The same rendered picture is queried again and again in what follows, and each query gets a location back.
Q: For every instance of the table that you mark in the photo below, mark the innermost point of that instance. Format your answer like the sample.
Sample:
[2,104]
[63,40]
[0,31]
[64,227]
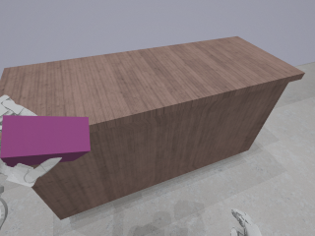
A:
[154,114]

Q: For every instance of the sponge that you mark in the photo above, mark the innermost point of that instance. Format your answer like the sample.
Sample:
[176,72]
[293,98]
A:
[31,140]

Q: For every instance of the robot right hand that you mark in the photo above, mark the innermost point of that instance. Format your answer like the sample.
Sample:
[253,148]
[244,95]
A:
[249,228]

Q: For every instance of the robot left hand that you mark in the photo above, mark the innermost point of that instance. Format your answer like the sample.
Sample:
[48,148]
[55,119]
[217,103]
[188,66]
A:
[21,173]

